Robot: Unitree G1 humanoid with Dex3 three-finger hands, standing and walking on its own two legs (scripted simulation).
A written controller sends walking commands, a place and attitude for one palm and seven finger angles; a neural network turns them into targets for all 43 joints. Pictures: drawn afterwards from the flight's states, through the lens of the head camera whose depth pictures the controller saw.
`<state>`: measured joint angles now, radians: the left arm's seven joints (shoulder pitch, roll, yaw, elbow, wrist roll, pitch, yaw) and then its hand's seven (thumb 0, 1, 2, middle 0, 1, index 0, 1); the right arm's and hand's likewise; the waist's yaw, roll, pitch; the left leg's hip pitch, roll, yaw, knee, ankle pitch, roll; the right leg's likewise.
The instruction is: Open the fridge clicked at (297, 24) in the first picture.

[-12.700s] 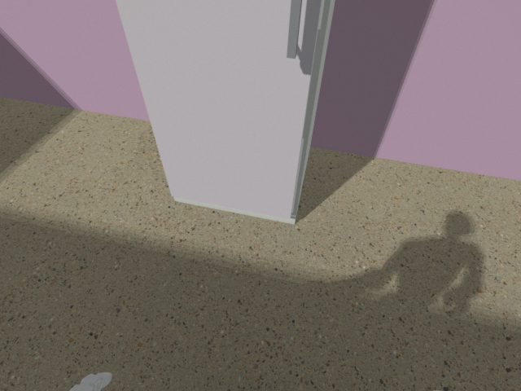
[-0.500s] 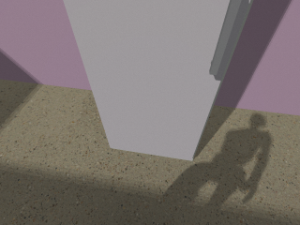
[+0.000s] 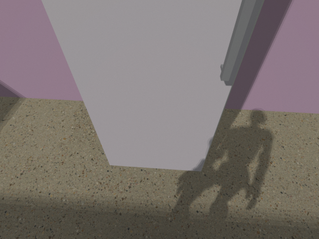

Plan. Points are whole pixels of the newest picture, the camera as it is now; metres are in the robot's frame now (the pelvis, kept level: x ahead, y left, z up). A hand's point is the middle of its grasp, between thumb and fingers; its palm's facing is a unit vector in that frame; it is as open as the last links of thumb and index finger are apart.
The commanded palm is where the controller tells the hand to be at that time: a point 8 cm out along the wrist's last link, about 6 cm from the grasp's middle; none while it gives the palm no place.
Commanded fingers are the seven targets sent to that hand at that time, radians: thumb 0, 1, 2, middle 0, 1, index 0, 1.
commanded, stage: come to a stop and stand still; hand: right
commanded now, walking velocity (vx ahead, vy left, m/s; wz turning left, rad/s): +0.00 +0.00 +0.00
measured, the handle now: (236, 31) +0.58 -0.19 +0.24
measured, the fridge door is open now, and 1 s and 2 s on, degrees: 0 0 0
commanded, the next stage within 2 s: look again from close up in 0.48 s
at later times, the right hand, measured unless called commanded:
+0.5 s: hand out of the picture +0.00 -0.19 -0.17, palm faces +0.02 +0.98 -0.21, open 7.4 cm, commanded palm none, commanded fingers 0.00 -0.90 -0.90 0.20 0.30 0.20 0.30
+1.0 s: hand out of the picture -0.06 -0.20 -0.18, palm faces +0.05 +0.98 -0.18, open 7.4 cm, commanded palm none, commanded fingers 0.00 -0.90 -0.90 0.20 0.30 0.20 0.30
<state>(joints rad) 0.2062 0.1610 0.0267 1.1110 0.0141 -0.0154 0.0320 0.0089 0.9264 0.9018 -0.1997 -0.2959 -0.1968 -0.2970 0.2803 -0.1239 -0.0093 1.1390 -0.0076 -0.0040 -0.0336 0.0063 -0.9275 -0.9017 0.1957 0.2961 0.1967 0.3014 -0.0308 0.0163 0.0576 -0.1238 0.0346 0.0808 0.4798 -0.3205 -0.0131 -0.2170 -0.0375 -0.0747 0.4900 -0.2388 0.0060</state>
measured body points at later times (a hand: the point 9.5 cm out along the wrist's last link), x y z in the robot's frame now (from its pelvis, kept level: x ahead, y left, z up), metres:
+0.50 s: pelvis +0.00 -0.02 +0.01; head +0.01 -0.01 +0.46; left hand -0.01 +0.20 -0.16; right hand +0.00 -0.24 -0.15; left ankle -0.04 +0.11 -0.74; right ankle +0.01 -0.12 -0.74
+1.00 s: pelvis -0.06 -0.03 -0.01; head -0.09 -0.04 +0.44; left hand -0.03 +0.20 -0.15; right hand -0.06 -0.25 -0.17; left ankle -0.04 +0.11 -0.74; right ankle +0.01 -0.12 -0.74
